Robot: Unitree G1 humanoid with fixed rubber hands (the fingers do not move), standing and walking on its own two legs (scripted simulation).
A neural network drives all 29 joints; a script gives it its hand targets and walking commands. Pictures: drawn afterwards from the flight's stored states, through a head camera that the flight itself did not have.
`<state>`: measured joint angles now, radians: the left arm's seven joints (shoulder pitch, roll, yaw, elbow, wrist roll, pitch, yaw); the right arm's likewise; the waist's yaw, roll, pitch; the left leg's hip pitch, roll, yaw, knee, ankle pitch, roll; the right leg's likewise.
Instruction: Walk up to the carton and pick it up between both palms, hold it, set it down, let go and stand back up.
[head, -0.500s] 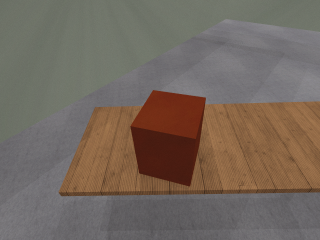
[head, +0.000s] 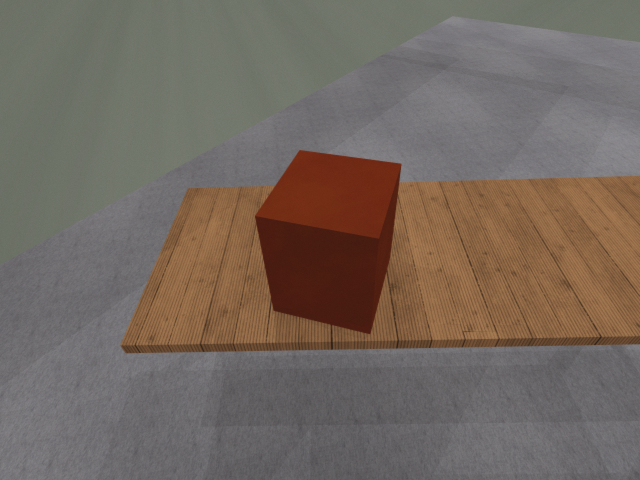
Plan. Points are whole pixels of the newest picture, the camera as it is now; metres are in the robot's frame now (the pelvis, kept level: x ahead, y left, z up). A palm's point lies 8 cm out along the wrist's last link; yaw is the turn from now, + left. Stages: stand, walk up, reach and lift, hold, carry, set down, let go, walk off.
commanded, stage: stand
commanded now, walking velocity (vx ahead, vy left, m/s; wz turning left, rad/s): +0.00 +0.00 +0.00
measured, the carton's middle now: (334, 240) +0.57 -0.01 -0.04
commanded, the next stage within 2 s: none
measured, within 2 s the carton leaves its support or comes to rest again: neither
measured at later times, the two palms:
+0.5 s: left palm out of the picture +0.03 +0.24 -0.14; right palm out of the picture -0.13 -0.22 -0.15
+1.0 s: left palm out of the picture -0.02 +0.22 -0.14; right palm out of the picture +0.07 -0.26 -0.13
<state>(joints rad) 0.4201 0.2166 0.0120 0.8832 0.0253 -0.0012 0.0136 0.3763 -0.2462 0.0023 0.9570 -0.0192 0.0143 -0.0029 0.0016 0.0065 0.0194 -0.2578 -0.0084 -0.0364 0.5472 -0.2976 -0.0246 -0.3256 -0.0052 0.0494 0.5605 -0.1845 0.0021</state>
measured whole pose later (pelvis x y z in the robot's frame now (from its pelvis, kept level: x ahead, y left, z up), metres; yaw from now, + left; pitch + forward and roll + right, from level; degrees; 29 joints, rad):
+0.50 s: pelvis -0.03 +0.00 -0.01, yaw -1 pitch -4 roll +1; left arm 0.35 0.21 0.04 0.90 0.04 0.04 0.03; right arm 0.56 -0.16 -0.02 1.03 -0.04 0.02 -0.02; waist -0.07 -0.05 -0.07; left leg -0.21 -0.04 0.00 0.65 -0.37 0.02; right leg -0.45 0.00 0.01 0.92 -0.37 0.03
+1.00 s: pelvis +0.02 -0.01 +0.00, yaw +2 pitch -2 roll +1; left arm 0.43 0.19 0.01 0.95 0.01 0.02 0.03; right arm 0.31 -0.20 -0.02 0.92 -0.02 -0.01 -0.03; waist 0.03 -0.03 0.01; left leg -0.27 0.01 0.02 0.59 -0.28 -0.01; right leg -0.20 -0.03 -0.04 0.62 -0.40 0.00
